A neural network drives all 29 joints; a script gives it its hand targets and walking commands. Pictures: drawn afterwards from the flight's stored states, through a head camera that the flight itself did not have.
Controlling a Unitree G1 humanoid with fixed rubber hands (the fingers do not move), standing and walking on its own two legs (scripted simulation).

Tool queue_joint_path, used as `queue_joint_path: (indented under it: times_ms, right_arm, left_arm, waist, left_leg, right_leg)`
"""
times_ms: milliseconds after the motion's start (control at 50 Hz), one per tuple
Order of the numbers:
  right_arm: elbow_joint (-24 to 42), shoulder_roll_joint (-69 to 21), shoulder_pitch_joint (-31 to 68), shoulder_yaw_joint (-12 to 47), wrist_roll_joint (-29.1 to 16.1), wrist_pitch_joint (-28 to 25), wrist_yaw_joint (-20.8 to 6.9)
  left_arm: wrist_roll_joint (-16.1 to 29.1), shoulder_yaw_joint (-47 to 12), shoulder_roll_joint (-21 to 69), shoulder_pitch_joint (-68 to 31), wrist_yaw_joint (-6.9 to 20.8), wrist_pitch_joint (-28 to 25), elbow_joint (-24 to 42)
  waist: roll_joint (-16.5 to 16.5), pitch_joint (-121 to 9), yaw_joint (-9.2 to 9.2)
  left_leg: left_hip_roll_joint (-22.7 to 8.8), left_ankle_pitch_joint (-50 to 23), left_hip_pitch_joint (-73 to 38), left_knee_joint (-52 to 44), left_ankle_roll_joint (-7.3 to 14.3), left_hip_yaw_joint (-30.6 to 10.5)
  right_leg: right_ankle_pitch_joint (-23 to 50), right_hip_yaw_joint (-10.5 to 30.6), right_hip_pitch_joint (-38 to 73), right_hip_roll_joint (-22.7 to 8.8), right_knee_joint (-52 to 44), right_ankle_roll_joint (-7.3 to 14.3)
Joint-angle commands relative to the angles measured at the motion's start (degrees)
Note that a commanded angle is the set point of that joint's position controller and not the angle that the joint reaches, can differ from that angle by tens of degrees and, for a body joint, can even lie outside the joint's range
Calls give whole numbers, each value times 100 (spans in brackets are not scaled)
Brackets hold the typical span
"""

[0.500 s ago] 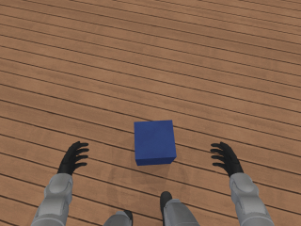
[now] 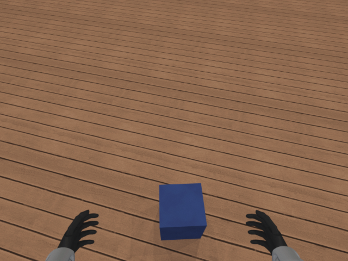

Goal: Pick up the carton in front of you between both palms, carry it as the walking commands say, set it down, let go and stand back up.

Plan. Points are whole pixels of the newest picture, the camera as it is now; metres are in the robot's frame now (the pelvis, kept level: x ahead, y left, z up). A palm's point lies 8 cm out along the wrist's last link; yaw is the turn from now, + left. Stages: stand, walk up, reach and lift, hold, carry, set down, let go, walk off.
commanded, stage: let go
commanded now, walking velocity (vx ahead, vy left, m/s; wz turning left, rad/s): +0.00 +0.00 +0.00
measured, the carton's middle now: (180, 212) +0.42 -0.05 -0.65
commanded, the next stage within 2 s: stand in 0.14 s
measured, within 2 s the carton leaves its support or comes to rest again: neither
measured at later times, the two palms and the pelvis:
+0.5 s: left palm (43, 259) +0.15 +0.29 -0.09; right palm (295, 253) +0.15 -0.29 -0.09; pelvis +0.02 +0.00 -0.01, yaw +0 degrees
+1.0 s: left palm out of the picture +0.13 +0.29 -0.09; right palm out of the picture +0.13 -0.30 -0.10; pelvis +0.01 -0.01 +0.00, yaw +1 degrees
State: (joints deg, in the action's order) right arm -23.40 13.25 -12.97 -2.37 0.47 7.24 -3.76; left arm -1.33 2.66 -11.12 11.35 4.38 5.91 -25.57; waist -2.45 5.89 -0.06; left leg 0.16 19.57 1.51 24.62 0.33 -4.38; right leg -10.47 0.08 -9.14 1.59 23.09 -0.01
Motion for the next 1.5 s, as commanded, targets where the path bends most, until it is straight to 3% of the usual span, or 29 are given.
queue_joint_path:
  times_ms: [0,100,120,140,180,220,360,560,1480]
  right_arm:
    - [519,493,41,-178,13,-40,25]
    - [572,454,78,-185,33,-43,38]
    - [753,635,283,-293,189,270,182]
    - [-78,1158,275,-311,86,-69,395]
    - [-230,1136,96,-289,167,-344,451]
    - [-342,1116,160,-240,201,-473,447]
    - [-743,1300,109,-229,172,-616,435]
    - [-1100,1488,-12,-207,159,-677,526]
    - [-2472,1794,177,12,74,-821,497]
  left_arm:
    - [-25,201,-575,-111,3,-29,515]
    - [-37,209,-583,-115,15,-29,553]
    - [57,85,-528,84,-109,-183,242]
    - [-66,340,-1404,-169,-357,-264,-435]
    - [-141,249,-1258,-241,-463,-380,-490]
    - [-147,218,-1214,-360,-476,-448,-608]
    - [-111,200,-1397,-361,-468,-582,-1163]
    - [-92,192,-1589,-375,-551,-641,-1553]
    - [24,16,-1964,-687,-496,-704,-2890]
  waist:
    - [152,-451,-6]
    - [186,-558,1]
    - [412,-942,-42]
    - [262,-900,130]
    - [34,-753,-11]
    - [-4,-576,9]
    - [140,-931,14]
    - [186,-968,23]
    - [218,-505,87]
  left_leg:
    - [91,-1233,1945,-709,-44,276]
    - [119,-1392,1845,-669,-56,285]
    - [141,-1870,1537,-394,-62,245]
    - [-178,-1176,1524,-91,-217,158]
    - [-203,-434,1379,-86,-171,-15]
    - [-263,13,1536,-177,-91,-179]
    - [-323,-1678,1144,111,-94,-177]
    - [-365,-2133,1015,97,-87,-241]
    - [-464,-1028,944,-637,35,-446]
  right_leg:
    - [1638,117,2139,55,156,-78]
    - [1839,147,2143,26,186,-84]
    - [1843,90,1970,176,409,-98]
    - [1130,51,773,-403,437,-133]
    - [37,218,69,-380,332,-50]
    - [-352,264,-162,-362,311,-27]
    - [1240,339,73,-490,578,108]
    - [1588,400,314,-558,593,192]
    - [576,668,391,-744,-211,208]
